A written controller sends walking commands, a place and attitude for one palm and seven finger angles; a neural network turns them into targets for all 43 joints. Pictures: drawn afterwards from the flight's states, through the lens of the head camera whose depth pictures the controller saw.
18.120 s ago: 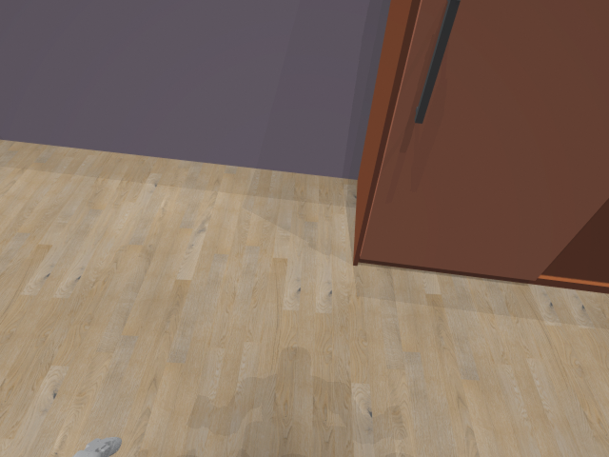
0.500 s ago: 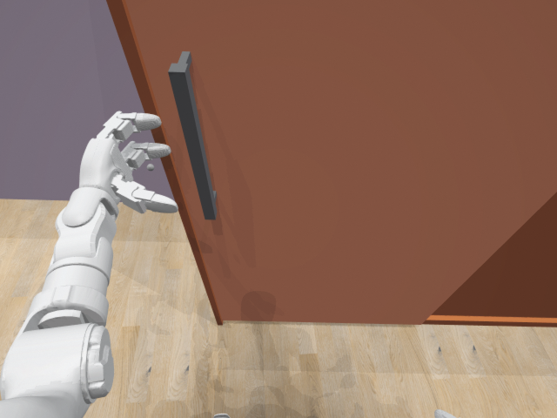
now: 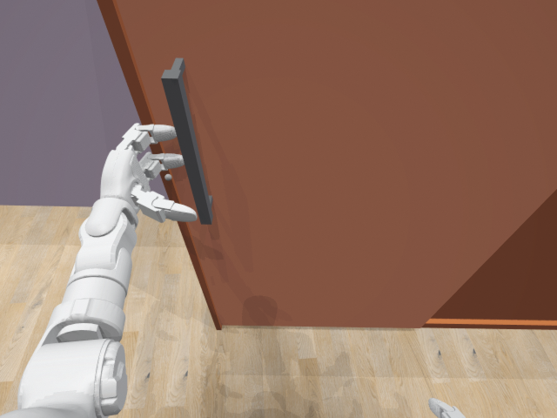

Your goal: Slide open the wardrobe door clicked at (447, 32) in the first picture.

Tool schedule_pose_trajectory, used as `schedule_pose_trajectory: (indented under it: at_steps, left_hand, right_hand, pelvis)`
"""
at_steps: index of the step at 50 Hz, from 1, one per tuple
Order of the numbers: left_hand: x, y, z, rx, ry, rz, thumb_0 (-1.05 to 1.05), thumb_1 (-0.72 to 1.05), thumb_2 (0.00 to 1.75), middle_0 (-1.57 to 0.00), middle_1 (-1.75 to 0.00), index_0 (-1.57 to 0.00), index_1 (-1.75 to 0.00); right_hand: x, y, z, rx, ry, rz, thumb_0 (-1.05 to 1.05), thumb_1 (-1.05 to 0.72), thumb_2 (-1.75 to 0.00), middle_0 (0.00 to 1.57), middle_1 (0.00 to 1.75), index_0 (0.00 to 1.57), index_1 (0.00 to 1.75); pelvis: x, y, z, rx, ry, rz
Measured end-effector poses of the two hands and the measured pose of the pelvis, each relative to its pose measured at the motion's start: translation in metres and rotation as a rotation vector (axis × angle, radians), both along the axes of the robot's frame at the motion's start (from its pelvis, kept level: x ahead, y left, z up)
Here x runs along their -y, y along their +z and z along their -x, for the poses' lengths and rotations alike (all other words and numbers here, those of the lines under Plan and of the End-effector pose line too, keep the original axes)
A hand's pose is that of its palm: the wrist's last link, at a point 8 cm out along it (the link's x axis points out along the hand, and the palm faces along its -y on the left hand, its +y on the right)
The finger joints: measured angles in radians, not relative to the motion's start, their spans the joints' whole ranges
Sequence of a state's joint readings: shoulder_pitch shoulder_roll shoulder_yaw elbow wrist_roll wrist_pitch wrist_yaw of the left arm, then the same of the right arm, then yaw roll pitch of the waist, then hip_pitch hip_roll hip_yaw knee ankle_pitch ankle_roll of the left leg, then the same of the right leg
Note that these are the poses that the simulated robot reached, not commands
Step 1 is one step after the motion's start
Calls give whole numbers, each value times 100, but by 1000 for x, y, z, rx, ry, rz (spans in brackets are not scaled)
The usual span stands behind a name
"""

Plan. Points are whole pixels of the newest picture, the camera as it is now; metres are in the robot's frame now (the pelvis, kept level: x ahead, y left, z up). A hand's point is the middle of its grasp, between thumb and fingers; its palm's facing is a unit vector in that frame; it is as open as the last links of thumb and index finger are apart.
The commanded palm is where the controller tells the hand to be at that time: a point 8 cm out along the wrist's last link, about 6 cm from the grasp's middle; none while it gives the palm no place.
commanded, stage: feel for the door with the fingertips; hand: left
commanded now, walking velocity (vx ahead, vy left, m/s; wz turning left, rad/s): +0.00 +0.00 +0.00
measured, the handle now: (195, 154) +0.48 +0.14 +0.12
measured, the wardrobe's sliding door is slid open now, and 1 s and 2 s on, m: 0.00 0.00 0.00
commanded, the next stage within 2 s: slide the fingers in behind the handle in 0.22 s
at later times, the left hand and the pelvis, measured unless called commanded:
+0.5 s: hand (168, 173) +0.43 +0.17 +0.12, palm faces +0.00 -1.00 +0.00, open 13.8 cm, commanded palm +0.40 +0.22 +0.13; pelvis +0.00 -0.01 +0.00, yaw +0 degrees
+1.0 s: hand (177, 180) +0.42 +0.15 +0.12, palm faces -0.01 -1.00 +0.00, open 14.0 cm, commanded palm +0.39 +0.20 +0.13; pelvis +0.00 +0.00 +0.00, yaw +1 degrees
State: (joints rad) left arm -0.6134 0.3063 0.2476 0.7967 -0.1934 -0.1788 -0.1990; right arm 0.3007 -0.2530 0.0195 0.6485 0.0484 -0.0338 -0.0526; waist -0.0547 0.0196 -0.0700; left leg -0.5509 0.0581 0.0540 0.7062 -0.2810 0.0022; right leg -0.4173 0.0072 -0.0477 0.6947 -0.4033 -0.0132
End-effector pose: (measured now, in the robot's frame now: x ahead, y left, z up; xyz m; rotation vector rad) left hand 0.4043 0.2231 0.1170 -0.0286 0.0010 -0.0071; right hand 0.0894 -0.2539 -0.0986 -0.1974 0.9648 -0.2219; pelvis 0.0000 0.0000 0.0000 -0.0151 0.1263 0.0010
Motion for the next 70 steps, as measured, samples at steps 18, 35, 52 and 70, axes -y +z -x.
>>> schedule_pose_trajectory:
  at_steps: [18,35,52,70]
  left_hand:
    - [-4,4,-5,0,8,-19,-1,-50,30,-35,-123,-35,-123]
    - [12,6,1,18,-4,-20,-1,-50,30,-31,-120,-31,-120]
    - [19,6,7,22,-14,-25,-1,-50,30,-30,-120,-30,-120]
    - [35,6,8,40,2,-31,-1,-50,30,-30,-120,-30,-120]
  right_hand:
    - [11,-7,18,-70,-11,7,1,-91,-90,21,30,20,30]
    - [8,-6,18,-34,-26,-15,1,-91,-90,21,30,20,30]
    - [1,-2,-4,9,19,-14,1,-91,-90,21,30,20,30]
    - [-1,-4,6,-6,-5,-44,1,-91,-90,21,30,20,30]
  pelvis:
    - [7,0,1,-3,9,0]
    - [6,0,2,5,-4,-4]
    - [3,1,4,17,11,1]
    - [4,2,-4,21,-7,-6]
